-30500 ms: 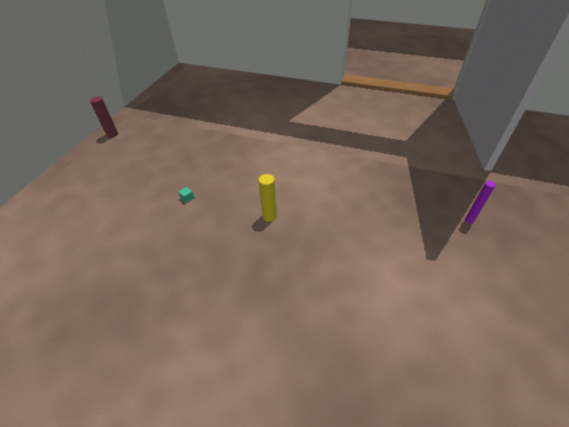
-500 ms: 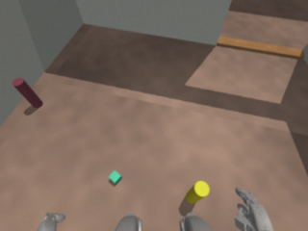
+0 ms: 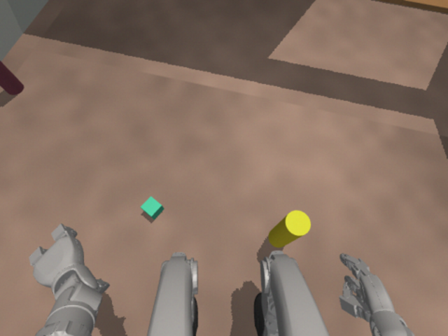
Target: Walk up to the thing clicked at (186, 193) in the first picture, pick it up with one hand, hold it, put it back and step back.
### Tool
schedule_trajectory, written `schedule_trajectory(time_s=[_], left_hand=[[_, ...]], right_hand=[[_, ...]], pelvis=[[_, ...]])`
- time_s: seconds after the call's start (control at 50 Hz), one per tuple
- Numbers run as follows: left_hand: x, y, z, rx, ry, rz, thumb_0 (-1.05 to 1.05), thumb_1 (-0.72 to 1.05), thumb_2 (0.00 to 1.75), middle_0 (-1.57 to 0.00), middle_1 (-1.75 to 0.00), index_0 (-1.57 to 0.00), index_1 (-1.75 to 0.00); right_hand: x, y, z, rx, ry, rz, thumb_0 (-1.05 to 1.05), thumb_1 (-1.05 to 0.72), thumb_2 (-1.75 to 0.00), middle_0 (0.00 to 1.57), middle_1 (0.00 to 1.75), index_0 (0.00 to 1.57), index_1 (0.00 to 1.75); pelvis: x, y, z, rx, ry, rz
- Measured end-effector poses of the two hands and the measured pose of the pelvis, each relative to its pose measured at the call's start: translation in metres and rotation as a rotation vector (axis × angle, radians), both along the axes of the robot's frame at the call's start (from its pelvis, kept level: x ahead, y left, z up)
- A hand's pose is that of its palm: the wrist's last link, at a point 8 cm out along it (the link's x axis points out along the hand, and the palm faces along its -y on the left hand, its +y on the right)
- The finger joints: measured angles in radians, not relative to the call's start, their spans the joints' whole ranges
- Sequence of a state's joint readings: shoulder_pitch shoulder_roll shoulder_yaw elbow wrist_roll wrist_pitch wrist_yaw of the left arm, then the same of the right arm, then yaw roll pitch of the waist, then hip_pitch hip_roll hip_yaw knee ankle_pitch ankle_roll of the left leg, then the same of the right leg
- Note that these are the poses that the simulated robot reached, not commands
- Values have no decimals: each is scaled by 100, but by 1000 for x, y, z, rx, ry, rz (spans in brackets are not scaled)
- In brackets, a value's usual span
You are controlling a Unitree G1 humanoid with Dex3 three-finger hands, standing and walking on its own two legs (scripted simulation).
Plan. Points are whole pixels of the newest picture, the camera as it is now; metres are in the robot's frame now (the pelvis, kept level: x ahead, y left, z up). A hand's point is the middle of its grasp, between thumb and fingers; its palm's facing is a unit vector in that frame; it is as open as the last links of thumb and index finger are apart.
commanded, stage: rise first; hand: left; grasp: from above
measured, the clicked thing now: (152, 208) +0.48 +0.26 -0.52
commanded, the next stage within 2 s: none
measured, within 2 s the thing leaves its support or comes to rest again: neither
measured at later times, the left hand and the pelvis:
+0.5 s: hand (114, 237) +0.35 +0.31 -0.32, palm faces -0.22 -0.39 -0.89, open 13.7 cm; pelvis -0.04 +0.01 -0.16, yaw -4 degrees
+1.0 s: hand (126, 223) +0.39 +0.30 -0.37, palm faces -0.25 -0.36 -0.90, open 13.7 cm; pelvis -0.04 +0.00 -0.21, yaw -4 degrees
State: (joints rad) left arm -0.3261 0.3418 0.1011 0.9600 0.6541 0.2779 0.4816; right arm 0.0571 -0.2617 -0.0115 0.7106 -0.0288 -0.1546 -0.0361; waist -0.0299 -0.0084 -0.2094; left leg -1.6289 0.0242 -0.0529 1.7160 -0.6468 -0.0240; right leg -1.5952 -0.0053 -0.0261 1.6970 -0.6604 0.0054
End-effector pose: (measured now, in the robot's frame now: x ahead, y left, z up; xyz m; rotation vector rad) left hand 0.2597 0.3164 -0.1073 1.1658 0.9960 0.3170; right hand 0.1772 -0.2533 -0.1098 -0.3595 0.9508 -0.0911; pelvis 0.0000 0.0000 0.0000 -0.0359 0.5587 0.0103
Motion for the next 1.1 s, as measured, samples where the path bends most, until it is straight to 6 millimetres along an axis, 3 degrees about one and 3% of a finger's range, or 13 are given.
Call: schedule_trajectory(time_s=[0.2, 0.36, 0.6, 0.76, 1.1], left_hand=[[46, -6, -75, 139, -31, -7, 0, -53, 100, -18, -99, -16, -100], [67, -3, -123, 109, -29, 22, 0, -46, 97, -20, -94, -19, -96], [102, -1, -167, 40, -10, 46, 0, -53, 106, -15, -94, -12, -97], [124, -7, -185, 59, -11, 30, 0, -53, 105, -16, -91, -12, -95], [141, -12, -219, 52, -26, 27, 0, -48, 98, -20, -90, -17, -93]], right_hand=[[-70, -1, -102, 36, 148, 9, 1, -94, -91, 20, 30, 21, 30], [-121, 8, -152, 84, 245, -4, 1, -91, -90, 21, 30, 21, 30], [-165, 10, -170, 87, 345, -55, 1, -89, -90, 20, 30, 21, 30], [-176, 2, -184, 104, 387, -37, 1, -89, -90, 20, 30, 20, 30], [-190, -9, -222, 143, 439, 17, 0, -90, -90, 20, 30, 20, 30]], pelvis=[[-33, -5, -85, -8, 42, -23], [-45, 1, -132, -25, 34, -35], [-38, 14, -166, -55, 49, -33], [-35, 12, -184, -48, 54, -40], [-36, 2, -220, -41, 21, -63]])
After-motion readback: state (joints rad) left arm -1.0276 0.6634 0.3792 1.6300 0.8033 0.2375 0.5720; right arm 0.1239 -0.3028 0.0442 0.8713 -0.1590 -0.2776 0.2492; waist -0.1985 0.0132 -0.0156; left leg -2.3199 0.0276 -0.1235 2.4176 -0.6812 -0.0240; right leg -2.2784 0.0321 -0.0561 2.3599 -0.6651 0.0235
